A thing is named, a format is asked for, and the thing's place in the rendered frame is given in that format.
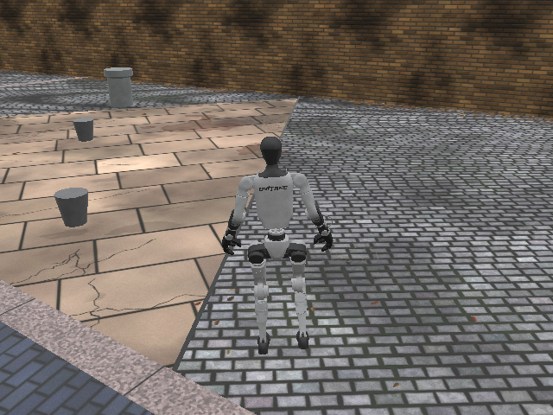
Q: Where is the right robot forearm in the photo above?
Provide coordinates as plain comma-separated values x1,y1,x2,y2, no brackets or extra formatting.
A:
311,205,330,236

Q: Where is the left robot forearm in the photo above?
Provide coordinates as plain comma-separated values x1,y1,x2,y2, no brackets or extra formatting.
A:
224,209,241,240

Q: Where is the robot right upper arm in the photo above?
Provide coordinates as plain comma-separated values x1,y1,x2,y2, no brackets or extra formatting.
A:
290,173,319,219

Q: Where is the right robot hand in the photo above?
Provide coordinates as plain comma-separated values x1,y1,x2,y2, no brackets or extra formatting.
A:
314,232,333,252

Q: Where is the right robot thigh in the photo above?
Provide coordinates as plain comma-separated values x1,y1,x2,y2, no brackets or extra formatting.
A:
289,239,307,292

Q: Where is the left robot hand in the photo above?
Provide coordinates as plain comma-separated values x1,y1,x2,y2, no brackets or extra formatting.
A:
222,236,241,255

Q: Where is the robot left upper arm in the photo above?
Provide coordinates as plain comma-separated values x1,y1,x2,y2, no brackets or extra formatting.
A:
232,175,255,222

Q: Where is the robot left shin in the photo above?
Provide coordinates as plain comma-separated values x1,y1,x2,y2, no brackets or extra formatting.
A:
254,285,268,343

